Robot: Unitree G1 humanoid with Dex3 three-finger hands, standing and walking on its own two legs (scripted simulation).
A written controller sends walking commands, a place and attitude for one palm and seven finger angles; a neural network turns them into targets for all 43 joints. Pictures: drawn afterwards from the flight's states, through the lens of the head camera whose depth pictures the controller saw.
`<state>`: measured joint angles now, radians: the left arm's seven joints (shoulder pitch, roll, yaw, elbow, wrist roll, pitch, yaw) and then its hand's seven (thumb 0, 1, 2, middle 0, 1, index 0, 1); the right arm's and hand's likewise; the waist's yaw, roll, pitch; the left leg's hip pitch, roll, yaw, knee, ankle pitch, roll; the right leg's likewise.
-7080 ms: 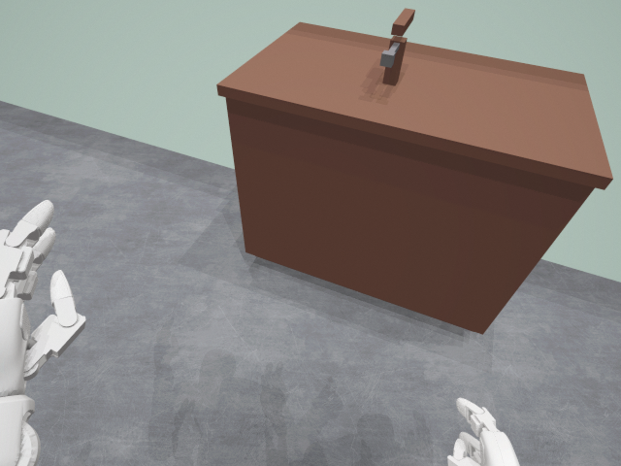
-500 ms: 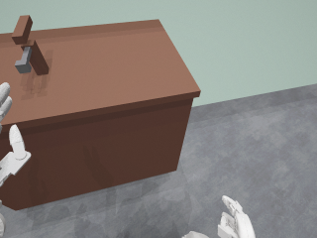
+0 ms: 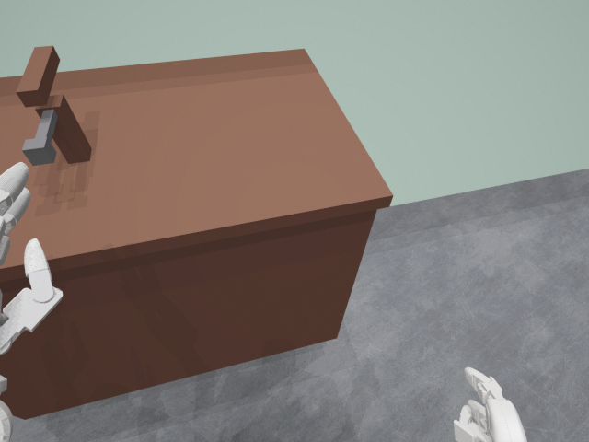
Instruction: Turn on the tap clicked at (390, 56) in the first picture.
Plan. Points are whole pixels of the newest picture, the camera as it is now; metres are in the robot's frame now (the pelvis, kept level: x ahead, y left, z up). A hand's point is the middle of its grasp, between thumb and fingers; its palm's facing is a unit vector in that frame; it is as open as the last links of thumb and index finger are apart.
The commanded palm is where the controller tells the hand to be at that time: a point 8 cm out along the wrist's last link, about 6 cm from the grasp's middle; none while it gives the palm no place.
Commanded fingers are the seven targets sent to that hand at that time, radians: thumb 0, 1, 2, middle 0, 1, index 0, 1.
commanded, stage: come to a stop and stand still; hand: left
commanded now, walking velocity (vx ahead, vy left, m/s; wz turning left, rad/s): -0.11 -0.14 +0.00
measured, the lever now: (39, 151) +0.45 +0.39 +0.13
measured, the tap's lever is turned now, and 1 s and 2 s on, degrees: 0 0 0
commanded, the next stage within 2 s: none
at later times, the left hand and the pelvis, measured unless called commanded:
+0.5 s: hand (31, 299) +0.20 +0.25 +0.19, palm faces +0.40 -0.82 -0.42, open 7.4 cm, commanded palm +0.13 +0.26 +0.19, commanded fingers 0.00 0.90 0.90 -0.20 -0.30 -0.20 -0.30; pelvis -0.05 -0.01 +0.00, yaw -3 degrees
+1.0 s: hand out of the picture +0.13 +0.29 +0.17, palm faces +0.36 -0.86 -0.37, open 7.4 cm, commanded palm +0.07 +0.32 +0.19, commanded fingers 0.00 0.90 0.90 -0.20 -0.30 -0.20 -0.30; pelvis -0.10 +0.05 +0.00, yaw -2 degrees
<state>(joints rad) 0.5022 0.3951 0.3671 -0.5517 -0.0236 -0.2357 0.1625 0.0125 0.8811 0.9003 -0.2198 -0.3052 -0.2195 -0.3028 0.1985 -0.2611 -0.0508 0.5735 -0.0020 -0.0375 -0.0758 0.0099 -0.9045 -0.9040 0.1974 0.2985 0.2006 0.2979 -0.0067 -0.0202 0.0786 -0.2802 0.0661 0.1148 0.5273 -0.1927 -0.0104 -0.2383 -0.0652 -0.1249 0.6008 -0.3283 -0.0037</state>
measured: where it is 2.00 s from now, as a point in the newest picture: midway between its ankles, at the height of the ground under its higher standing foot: outside the picture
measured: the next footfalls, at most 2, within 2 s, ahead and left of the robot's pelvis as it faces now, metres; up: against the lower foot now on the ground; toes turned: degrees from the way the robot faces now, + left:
right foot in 1.28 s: -0.08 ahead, +0.01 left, +0.00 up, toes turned -2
left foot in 1.48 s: -0.09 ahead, +0.25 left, +0.00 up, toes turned -1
